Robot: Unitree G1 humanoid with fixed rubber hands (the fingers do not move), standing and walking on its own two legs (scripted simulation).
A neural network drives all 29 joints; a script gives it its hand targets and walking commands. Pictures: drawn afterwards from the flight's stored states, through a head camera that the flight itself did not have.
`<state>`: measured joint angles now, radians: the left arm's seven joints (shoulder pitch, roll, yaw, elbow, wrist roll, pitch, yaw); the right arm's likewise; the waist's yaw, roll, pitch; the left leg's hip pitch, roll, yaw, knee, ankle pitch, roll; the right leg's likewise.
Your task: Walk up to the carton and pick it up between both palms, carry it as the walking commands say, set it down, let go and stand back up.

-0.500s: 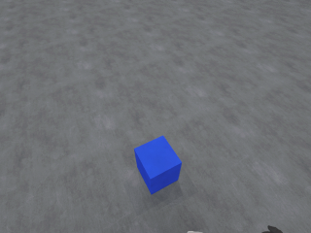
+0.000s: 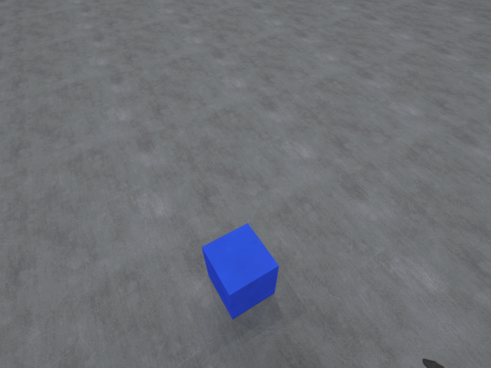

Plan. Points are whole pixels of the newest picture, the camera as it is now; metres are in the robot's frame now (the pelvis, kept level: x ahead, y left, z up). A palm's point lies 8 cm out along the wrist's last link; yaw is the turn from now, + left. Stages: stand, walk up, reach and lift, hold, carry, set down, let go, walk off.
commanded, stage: walk up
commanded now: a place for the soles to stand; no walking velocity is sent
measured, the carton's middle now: (240, 271) +0.57 +0.03 -0.63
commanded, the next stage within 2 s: none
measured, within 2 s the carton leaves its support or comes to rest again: neither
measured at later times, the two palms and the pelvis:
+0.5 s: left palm out of the picture +0.08 +0.33 -0.09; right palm out of the picture +0.09 -0.32 -0.10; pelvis +0.02 +0.00 +0.00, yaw +1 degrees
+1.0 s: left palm out of the picture +0.12 +0.21 -0.07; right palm out of the picture +0.16 -0.46 -0.07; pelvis +0.05 -0.12 +0.01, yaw +11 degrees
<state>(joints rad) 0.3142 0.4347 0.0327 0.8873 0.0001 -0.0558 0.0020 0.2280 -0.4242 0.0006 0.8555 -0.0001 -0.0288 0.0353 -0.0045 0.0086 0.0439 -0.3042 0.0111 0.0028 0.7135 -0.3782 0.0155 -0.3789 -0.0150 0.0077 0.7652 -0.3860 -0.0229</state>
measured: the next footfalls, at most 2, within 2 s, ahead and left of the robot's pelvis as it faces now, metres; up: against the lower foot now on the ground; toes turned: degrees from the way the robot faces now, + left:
right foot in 0.74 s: +0.13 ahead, -0.19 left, +0.00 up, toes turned +3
left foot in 1.08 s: +0.10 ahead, +0.03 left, +0.00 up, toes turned +13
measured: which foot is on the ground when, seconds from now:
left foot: down 0.00-0.76, up 0.78-1.00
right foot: down 0.00-0.44, up 0.46-0.72, down 0.74-1.00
